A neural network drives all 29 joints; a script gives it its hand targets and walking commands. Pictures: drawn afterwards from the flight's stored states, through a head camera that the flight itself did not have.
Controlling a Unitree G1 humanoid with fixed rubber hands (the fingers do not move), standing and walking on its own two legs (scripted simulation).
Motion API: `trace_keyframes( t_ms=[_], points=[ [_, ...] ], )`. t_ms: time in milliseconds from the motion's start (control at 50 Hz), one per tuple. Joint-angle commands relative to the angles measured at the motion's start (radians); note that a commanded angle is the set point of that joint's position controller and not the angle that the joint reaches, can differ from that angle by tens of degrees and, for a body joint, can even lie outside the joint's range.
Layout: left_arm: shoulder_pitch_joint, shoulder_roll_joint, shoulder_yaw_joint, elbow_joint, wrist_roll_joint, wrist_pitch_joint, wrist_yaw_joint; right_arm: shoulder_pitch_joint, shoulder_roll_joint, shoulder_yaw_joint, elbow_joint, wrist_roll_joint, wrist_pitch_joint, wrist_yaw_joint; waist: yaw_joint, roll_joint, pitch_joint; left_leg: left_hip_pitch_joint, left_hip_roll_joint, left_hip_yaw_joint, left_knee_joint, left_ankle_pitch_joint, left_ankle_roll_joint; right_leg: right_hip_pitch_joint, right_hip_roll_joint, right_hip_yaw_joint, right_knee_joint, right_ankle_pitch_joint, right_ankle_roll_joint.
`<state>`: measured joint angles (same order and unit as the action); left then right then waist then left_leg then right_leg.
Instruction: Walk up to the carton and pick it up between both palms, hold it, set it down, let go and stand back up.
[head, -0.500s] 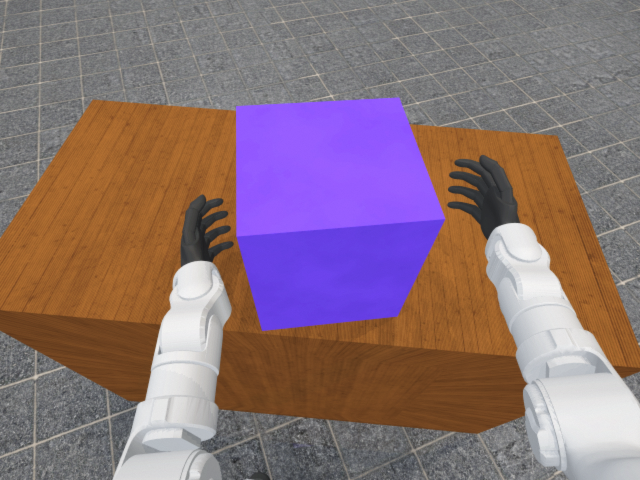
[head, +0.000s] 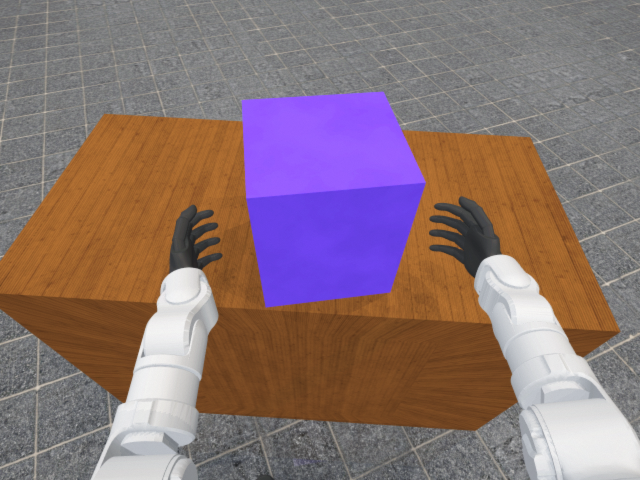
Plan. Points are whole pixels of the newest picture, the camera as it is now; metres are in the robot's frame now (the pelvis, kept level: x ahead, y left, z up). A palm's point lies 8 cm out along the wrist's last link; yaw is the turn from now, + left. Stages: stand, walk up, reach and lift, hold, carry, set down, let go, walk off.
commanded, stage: set down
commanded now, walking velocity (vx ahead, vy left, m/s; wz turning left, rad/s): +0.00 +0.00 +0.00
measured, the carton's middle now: (322, 204) +0.50 +0.02 +0.04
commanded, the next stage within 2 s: none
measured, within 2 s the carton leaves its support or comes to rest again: neither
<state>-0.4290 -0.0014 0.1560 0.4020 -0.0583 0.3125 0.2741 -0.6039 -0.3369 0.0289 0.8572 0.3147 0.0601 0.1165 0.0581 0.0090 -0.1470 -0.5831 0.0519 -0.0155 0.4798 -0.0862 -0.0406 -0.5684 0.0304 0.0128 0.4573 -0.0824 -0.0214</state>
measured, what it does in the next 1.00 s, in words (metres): stands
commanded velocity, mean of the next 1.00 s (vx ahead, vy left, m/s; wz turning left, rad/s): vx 0.00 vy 0.00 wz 0.00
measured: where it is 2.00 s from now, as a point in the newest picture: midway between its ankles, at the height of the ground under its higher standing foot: outside the picture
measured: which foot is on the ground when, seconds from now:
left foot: down 0.00-1.00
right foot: down 0.00-1.00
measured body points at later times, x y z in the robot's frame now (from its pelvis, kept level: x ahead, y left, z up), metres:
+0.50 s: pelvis +0.00 +0.00 +0.00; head +0.01 +0.00 +0.45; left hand +0.28 +0.20 +0.05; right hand +0.31 -0.22 +0.02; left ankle +0.08 +0.14 -0.73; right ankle +0.08 -0.11 -0.73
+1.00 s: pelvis -0.02 +0.03 +0.00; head -0.05 +0.03 +0.45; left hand +0.26 +0.19 +0.05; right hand +0.23 -0.25 +0.02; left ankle +0.08 +0.14 -0.73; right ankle +0.08 -0.11 -0.73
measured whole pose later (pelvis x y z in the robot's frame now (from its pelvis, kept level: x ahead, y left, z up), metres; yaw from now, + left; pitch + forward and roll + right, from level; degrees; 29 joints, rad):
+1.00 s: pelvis -0.02 +0.03 +0.00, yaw -6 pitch -1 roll +1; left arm 0.03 0.00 0.03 0.08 -0.06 0.32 0.26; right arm 0.00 -0.45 0.03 0.53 0.31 -0.04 0.24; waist 0.06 -0.02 -0.08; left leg -0.35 -0.04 -0.06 0.48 -0.16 -0.02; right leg -0.39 0.02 0.11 0.48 -0.12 -0.02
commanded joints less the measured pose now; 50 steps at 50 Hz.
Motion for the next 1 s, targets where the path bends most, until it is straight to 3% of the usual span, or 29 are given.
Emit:
trace_keyframes(
  t_ms=[0, 20, 40, 60, 80, 140, 180, 220, 300, 320, 340, 380, 420, 440, 480, 520, 540, 560, 580, 620, 720, 740, 780, 820, 860, 900, 920, 960, 980],
  points=[
    [-0.299, 0.079, -0.226, -0.518, -0.079, -0.023, 0.027, -0.29, -0.34, -0.157, -0.396, 0.024, -0.074, 0.01, -0.051, -0.139, -0.594, 0.694, -0.074, -0.068, 0.072, -0.021, 0.014, 0.038, -0.032, 0.019, -0.125, -0.295, -0.077],
    [-0.27, 0.079, -0.221, -0.548, -0.076, -0.022, 0.032, -0.276, -0.345, -0.158, -0.429, 0.031, -0.084, 0.019, -0.038, -0.135, -0.592, 0.677, -0.064, -0.064, 0.043, -0.033, 0.018, 0.073, -0.016, 0.005, -0.115, -0.262, -0.068],
    [-0.162, 0.052, -0.242, -0.591, -0.071, -0.004, 0.029, -0.178, -0.357, -0.143, -0.43, 0.048, -0.081, 0.03, -0.056, -0.141, -0.548, 0.704, -0.053, -0.083, 0.026, -0.011, 0.024, 0.11, -0.006, -0.01, -0.111, -0.213, -0.069],
    [-0.144, 0.051, -0.257, -0.619, -0.061, 0.005, 0.029, -0.146, -0.356, -0.14, -0.42, 0.061, -0.082, 0.043, -0.057, -0.098, -0.51, 0.652, -0.036, -0.083, -0.017, -0.041, 0.026, 0.167, 0.017, -0.017, -0.099, -0.184, -0.06],
    [-0.126, 0.049, -0.245, -0.629, -0.058, 0.009, 0.03, -0.144, -0.352, -0.125, -0.465, 0.072, -0.085, 0.053, -0.041, -0.1, -0.494, 0.602, -0.027, -0.078, -0.053, -0.063, 0.032, 0.239, 0.031, -0.021, -0.093, -0.162, -0.047],
    [-0.039, 0.045, -0.254, -0.666, -0.062, 0.003, 0.025, -0.029, -0.347, -0.142, -0.5, 0.073, -0.095, 0.078, -0.055, -0.094, -0.405, 0.515, -0.026, -0.075, -0.121, -0.142, 0.05, 0.319, 0.052, -0.019, -0.092, -0.178, -0.026],
    [-0.06, 0.059, -0.239, -0.63, -0.055, -0.015, 0.023, -0.03, -0.314, -0.137, -0.545, 0.067, -0.111, 0.085, -0.044, -0.124, -0.385, 0.487, -0.038, -0.066, -0.106, -0.167, 0.061, 0.308, 0.025, 0.013, -0.1, -0.252, -0.028],
    [0.015, 0.049, -0.253, -0.736, -0.056, -0.041, 0.02, 0.075, -0.331, -0.135, -0.609, 0.074, -0.144, 0.091, -0.062, -0.155, -0.401, 0.58, -0.049, -0.077, -0.071, -0.12, 0.058, 0.265, 0.001, 0.022, -0.122, -0.252, -0.038],
    [0.086, 0.051, -0.251, -0.763, -0.051, -0.079, 0.009, 0.167, -0.331, -0.154, -0.691, 0.047, -0.176, 0.087, -0.08, -0.189, -0.365, 0.619, -0.066, -0.065, -0.04, -0.084, 0.065, 0.225, -0.036, 0.048, -0.155, -0.314, -0.05],
    [0.017, 0.069, -0.243, -0.739, -0.052, -0.088, 0.01, 0.124, -0.327, -0.171, -0.669, 0.047, -0.173, 0.085, -0.071, -0.173, -0.348, 0.602, -0.069, -0.051, -0.042, -0.13, 0.066, 0.196, -0.038, 0.054, -0.154, -0.351, -0.05],
    [0.07, 0.061, -0.243, -0.75, -0.053, -0.09, 0.007, 0.177, -0.329, -0.173, -0.68, 0.038, -0.179, 0.084, -0.079, -0.208, -0.337, 0.647, -0.076, -0.066, -0.021, -0.105, 0.063, 0.17, -0.058, 0.062, -0.174, -0.382, -0.063],
    [0.156, 0.049, -0.263, -0.815, -0.054, -0.1, 0.006, 0.264, -0.347, -0.181, -0.715, 0.042, -0.196, 0.082, -0.089, -0.198, -0.332, 0.719, -0.077, -0.077, -0.007, -0.088, 0.056, 0.127, -0.064, 0.056, -0.182, -0.367, -0.075],
    [0.114, 0.053, -0.265, -0.788, -0.055, -0.098, 0.008, 0.229, -0.339, -0.198, -0.716, 0.028, -0.197, 0.077, -0.086, -0.198, -0.308, 0.702, -0.078, -0.068, -0.011, -0.118, 0.059, 0.102, -0.062, 0.057, -0.185, -0.397, -0.071],
    [0.19, 0.036, -0.275, -0.803, -0.047, -0.091, 0.008, 0.297, -0.343, -0.199, -0.705, 0.025, -0.2, 0.078, -0.094, -0.192, -0.295, 0.749, -0.073, -0.08, -0.012, -0.103, 0.057, 0.083, -0.064, 0.047, -0.19, -0.383, -0.079],
    [0.217, 0.024, -0.274, -0.788, -0.038, -0.081, 0.004, 0.34, -0.347, -0.189, -0.685, 0.028, -0.2, 0.074, -0.102, -0.226, -0.258, 0.829, -0.085, -0.088, 0.022, -0.081, 0.055, 0.0, -0.091, 0.061, -0.22, -0.426, -0.097],
    [0.211, 0.021, -0.29, -0.784, -0.046, -0.068, 0.001, 0.333, -0.352, -0.197, -0.688, 0.031, -0.195, 0.075, -0.11, -0.222, -0.245, 0.846, -0.087, -0.093, 0.03, -0.112, 0.051, -0.033, -0.1, 0.069, -0.229, -0.459, -0.103],
    [0.194, 0.033, -0.269, -0.786, -0.042, -0.065, -0.003, 0.328, -0.333, -0.19, -0.702, 0.025, -0.195, 0.071, -0.101, -0.25, -0.235, 0.888, -0.097, -0.095, 0.057, -0.105, 0.051, -0.085, -0.123, 0.088, -0.243, -0.496, -0.107],
    [0.245, 0.021, -0.28, -0.769, -0.032, -0.056, -0.007, 0.374, -0.35, -0.192, -0.669, 0.028, -0.192, 0.071, -0.118, -0.262, -0.204, 0.934, -0.1, -0.105, 0.067, -0.089, 0.05, -0.119, -0.128, 0.082, -0.253, -0.496, -0.116],
    [0.21, 0.03, -0.281, -0.771, -0.034, -0.055, -0.009, 0.346, -0.346, -0.192, -0.679, 0.035, -0.189, 0.07, -0.109, -0.24, -0.193, 0.945, -0.1, -0.105, 0.069, -0.109, 0.05, -0.152, -0.132, 0.091, -0.256, -0.517, -0.115],
    [0.21, 0.035, -0.258, -0.745, -0.023, -0.043, -0.02, 0.359, -0.329, -0.162, -0.669, 0.041, -0.181, 0.065, -0.104, -0.279, -0.165, 0.976, -0.112, -0.103, 0.094, -0.103, 0.045, -0.186, -0.157, 0.111, -0.277, -0.558, -0.119],
    [0.241, 0.017, -0.23, -0.68, 0.004, -0.03, -0.03, 0.398, -0.318, -0.132, -0.577, 0.054, -0.157, 0.077, -0.094, -0.272, -0.082, 0.985, -0.114, -0.13, 0.092, -0.19, 0.039, -0.221, -0.164, 0.126, -0.287, -0.603, -0.131],
    [0.224, 0.009, -0.234, -0.71, -0.001, -0.031, -0.026, 0.38, -0.328, -0.139, -0.583, 0.058, -0.158, 0.083, -0.093, -0.267, -0.083, 0.979, -0.111, -0.143, 0.089, -0.221, 0.033, -0.228, -0.16, 0.126, -0.283, -0.612, -0.136],
    [0.282, 0.0, -0.23, -0.638, 0.023, -0.022, -0.04, 0.437, -0.329, -0.123, -0.52, 0.057, -0.151, 0.09, -0.105, -0.277, -0.049, 1.025, -0.117, -0.157, 0.109, -0.216, 0.033, -0.282, -0.176, 0.13, -0.296, -0.628, -0.15],
    [0.212, -0.004, -0.235, -0.599, 0.022, -0.028, -0.042, 0.38, -0.337, -0.111, -0.513, 0.067, -0.146, 0.094, -0.102, -0.267, -0.046, 1.007, -0.104, -0.172, 0.096, -0.295, 0.035, -0.299, -0.176, 0.128, -0.282, -0.638, -0.152],
    [0.243, -0.033, -0.262, -0.591, 0.043, -0.031, -0.033, 0.408, -0.365, -0.117, -0.468, 0.065, -0.151, 0.113, -0.12, -0.221, -0.027, 0.942, -0.071, -0.21, 0.058, -0.373, 0.043, -0.236, -0.16, 0.115, -0.237, -0.571, -0.147],
    [0.204, -0.041, -0.271, -0.53, 0.049, -0.052, -0.021, 0.33, -0.381, -0.123, -0.467, 0.051, -0.154, 0.129, -0.111, -0.131, -0.017, 0.688, -0.006, -0.244, -0.055, -0.587, 0.074, -0.02, -0.09, 0.078, -0.125, -0.459, -0.109],
    [0.197, -0.049, -0.304, -0.476, 0.046, -0.061, -0.013, 0.307, -0.4, -0.142, -0.444, 0.027, -0.152, 0.143, -0.121, -0.054, -0.012, 0.454, 0.046, -0.251, -0.153, -0.741, 0.098, 0.202, -0.025, 0.042, -0.029, -0.356, -0.069],
    [0.147, -0.058, -0.36, -0.416, 0.034, -0.099, 0.003, 0.179, -0.427, -0.183, -0.458, -0.016, -0.164, 0.172, -0.113, 0.119, -0.023, -0.079, 0.182, -0.233, -0.409, -0.998, 0.142, 0.718, 0.133, -0.038, 0.146, -0.111, 0.031],
    [0.162, -0.058, -0.356, -0.394, 0.039, -0.122, 0.005, 0.172, -0.45, -0.188, -0.446, -0.02, -0.177, 0.183, -0.113, 0.142, -0.046, -0.167, 0.209, -0.22, -0.438, -1.012, 0.145, 0.821, 0.16, -0.049, 0.175, -0.042, 0.045]
  ],
)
